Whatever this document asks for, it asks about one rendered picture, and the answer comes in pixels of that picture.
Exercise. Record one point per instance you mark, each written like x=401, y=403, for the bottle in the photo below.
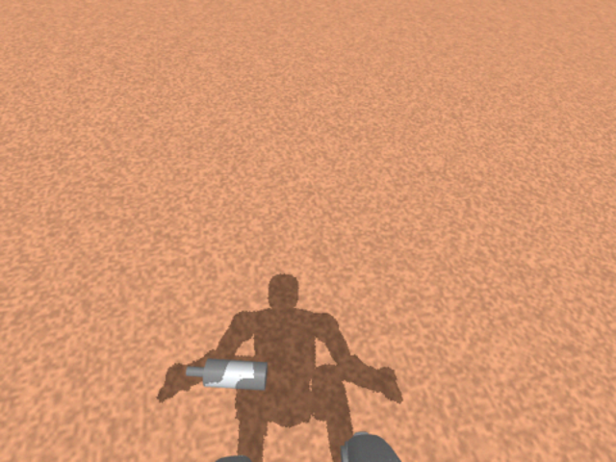
x=234, y=374

